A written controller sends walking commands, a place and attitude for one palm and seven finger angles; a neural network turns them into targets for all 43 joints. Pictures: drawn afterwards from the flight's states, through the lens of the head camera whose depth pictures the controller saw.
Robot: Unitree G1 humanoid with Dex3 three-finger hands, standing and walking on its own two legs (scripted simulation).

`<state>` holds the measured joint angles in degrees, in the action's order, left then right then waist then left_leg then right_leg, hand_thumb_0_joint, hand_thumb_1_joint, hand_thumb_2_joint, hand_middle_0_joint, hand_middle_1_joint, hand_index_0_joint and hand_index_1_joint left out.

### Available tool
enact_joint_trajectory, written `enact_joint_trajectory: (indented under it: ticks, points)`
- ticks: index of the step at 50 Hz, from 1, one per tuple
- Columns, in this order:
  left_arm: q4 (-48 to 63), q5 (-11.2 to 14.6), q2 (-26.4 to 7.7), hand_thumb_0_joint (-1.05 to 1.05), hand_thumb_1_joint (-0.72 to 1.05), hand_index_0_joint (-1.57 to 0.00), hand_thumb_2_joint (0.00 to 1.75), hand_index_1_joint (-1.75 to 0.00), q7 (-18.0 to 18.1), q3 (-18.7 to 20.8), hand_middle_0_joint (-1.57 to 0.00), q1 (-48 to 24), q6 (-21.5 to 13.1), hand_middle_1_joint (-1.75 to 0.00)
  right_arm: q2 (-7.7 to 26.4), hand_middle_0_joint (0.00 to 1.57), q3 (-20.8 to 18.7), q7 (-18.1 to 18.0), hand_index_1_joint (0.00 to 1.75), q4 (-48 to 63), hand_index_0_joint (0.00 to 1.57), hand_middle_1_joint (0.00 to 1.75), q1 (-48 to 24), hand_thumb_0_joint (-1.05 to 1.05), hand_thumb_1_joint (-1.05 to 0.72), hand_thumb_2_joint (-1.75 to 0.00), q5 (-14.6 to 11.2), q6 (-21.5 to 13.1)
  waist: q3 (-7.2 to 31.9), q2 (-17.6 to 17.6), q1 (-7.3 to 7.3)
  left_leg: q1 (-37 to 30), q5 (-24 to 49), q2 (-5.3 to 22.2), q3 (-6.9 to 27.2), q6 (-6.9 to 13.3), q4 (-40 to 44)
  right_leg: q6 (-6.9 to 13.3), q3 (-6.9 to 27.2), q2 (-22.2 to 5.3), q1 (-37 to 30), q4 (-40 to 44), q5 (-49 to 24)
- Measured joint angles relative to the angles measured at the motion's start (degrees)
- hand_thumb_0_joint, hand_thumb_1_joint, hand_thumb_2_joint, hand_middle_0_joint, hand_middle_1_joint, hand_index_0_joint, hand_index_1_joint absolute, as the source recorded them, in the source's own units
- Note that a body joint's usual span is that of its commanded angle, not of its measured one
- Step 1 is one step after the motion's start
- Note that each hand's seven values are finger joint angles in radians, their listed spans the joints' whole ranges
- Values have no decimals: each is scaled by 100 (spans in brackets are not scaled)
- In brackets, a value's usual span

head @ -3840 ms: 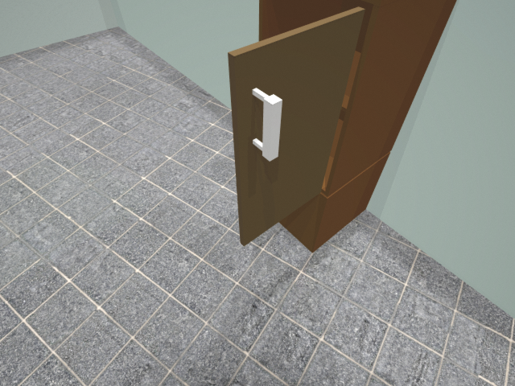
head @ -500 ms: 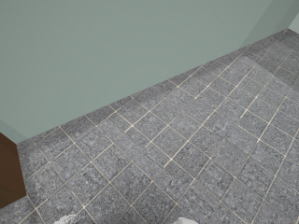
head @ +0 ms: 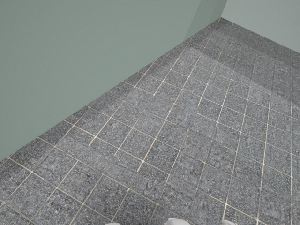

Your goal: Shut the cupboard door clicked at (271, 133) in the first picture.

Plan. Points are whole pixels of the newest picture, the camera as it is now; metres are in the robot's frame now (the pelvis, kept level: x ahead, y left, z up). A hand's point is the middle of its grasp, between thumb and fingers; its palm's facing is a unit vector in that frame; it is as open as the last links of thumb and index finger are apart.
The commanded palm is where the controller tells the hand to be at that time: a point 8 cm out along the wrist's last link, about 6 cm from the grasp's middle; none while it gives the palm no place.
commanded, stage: walk around to get in front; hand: left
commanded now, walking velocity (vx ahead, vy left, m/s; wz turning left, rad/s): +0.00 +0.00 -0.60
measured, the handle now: out of the picture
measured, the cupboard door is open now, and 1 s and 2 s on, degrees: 90 90 90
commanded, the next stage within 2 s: walk to a spot facing it in 1.68 s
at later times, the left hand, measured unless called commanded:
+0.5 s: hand (104, 215) +0.16 +0.14 -0.16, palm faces -0.27 -0.94 -0.21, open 7.4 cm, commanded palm none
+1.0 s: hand (163, 143) +0.41 -0.03 -0.15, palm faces -0.64 -0.75 -0.14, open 7.4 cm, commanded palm none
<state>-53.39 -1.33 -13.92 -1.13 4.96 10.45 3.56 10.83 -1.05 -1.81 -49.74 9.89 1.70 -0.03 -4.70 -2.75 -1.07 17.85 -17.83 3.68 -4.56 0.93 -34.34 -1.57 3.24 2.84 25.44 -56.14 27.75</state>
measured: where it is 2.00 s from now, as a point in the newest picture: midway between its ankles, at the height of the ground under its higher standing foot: (210, 176)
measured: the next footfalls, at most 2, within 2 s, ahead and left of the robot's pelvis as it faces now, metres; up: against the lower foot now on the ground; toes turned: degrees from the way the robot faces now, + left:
right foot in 0.28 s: +0.03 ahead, -0.16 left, +0.00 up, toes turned -15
left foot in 0.60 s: +0.18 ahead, +0.06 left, +0.00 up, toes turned -17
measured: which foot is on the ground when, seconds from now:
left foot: down 0.00-0.28, up 0.30-0.58, down 0.60-1.00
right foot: up 0.00-0.26, down 0.28-0.60, up 0.62-1.00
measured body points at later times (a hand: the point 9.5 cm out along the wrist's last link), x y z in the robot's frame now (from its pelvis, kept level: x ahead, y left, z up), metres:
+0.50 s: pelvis +0.04 -0.03 +0.01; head +0.08 -0.04 +0.45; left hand +0.17 +0.19 -0.14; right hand +0.02 -0.31 -0.13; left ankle +0.09 +0.09 -0.69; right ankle -0.01 -0.15 -0.73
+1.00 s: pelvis +0.19 -0.08 +0.00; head +0.24 -0.11 +0.45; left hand +0.44 +0.01 -0.14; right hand -0.03 -0.19 -0.13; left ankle +0.14 +0.07 -0.73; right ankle +0.22 -0.25 -0.68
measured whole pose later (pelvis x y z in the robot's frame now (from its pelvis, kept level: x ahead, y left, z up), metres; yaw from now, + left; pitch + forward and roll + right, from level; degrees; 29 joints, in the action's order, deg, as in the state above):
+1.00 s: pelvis +0.19 -0.08 +0.00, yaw -36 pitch +1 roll -1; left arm -53.3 -1.8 -11.6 -3.6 4.2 2.1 1.7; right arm 7.7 -0.4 -1.4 -60.3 28.6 2.4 -3.2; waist -6.0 -1.0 3.8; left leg -1.8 -21.8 6.1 -19.1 -2.3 -20.5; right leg 1.6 -6.3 -3.8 35.3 -47.3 9.9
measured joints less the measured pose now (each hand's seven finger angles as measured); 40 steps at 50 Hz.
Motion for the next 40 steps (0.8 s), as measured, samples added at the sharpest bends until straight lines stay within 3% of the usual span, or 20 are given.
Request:
enact_joint_trajectory:
  ticks: [2,5,11,14,17,20,23,28,30,33,36,40]
  points:
    - [35,-4,-58,1,91,-20,89,-30,-42,43,-20,-57,2,-30,-60,20,43,-12,30,-10,20,30,105,1,-91,-89,19,-5,-26,-4,-19,-167,86,84,-108,-37,245,-88,-183,-128,204,-648,-129]
    - [104,4,-70,1,91,-20,89,-30,-80,59,-19,-107,10,-30,-90,20,47,-17,30,-67,20,30,233,1,-90,-89,16,2,-49,87,-21,-366,184,231,-287,-71,514,-163,-399,-321,218,-609,-272]
    - [152,5,-4,1,91,-20,89,-30,-116,0,-19,-227,0,-30,14,20,-61,50,30,-204,20,30,434,1,-90,-89,27,54,-95,346,138,-493,-12,539,-691,-216,356,-54,-733,-457,-354,1025,-281]
    - [249,-10,-33,1,91,-20,89,-30,-119,-58,-19,-236,-116,-30,113,20,-130,92,30,-241,20,30,620,1,-90,-89,-22,113,-30,338,202,-313,-316,620,-868,-346,-232,173,-766,-496,-922,2344,-1115]
    - [218,19,110,1,91,-20,89,-30,-16,-115,-19,-289,-265,-30,338,20,-206,98,30,-401,20,30,513,1,-90,-89,-57,332,-114,550,193,335,-1266,478,-188,-452,-1820,221,-656,-365,-819,2089,-892]
    - [186,27,185,1,91,-20,89,-30,56,-139,-19,-144,-303,-30,397,20,-239,141,30,-468,20,30,367,1,-91,-89,-46,386,-115,487,170,811,-950,283,84,-519,-2596,199,-464,-308,-996,2368,-1019]
    - [72,4,199,1,91,-20,89,-30,33,-158,-20,65,-315,-30,369,20,-256,211,30,-376,19,30,277,1,-91,-90,-34,307,-21,328,147,942,-583,194,84,-560,-2258,217,-245,-292,-1181,2696,-1146]
    - [-127,-20,196,1,90,-20,89,-30,-60,-149,-20,389,-320,-30,289,19,-244,260,30,-183,19,30,163,1,-91,-90,-48,110,115,140,33,600,-391,-13,76,-516,-915,178,118,-247,-1382,2851,-1064]
    - [-185,-11,186,1,90,-20,89,-30,-78,-117,-20,529,-296,-30,272,19,-198,238,30,-91,19,30,178,1,-91,-90,-53,-36,188,109,6,204,-242,-86,29,-468,-63,137,270,-193,-1348,2621,-860]
    - [-297,-4,132,1,90,-20,89,-30,-109,-43,-20,564,-183,-30,182,20,-104,143,30,-26,20,30,248,1,-91,-90,47,-279,229,66,50,100,54,3,-183,-19,-119,259,150,-128,-684,891,-43]
    - [-335,-75,26,1,91,-20,89,-30,-187,18,-20,391,-179,-30,6,20,-6,100,30,-92,20,30,523,1,-91,-89,58,-365,212,-27,74,-309,0,73,-403,30,259,229,-230,-298,120,-762,-630]
    - [-181,-62,23,1,91,-20,89,-30,-223,35,-19,103,-212,-30,-168,20,69,45,30,-380,20,30,933,1,-91,-89,18,-417,149,-1,50,-913,112,157,-733,-40,949,139,-477,-507,860,-1278,-1347]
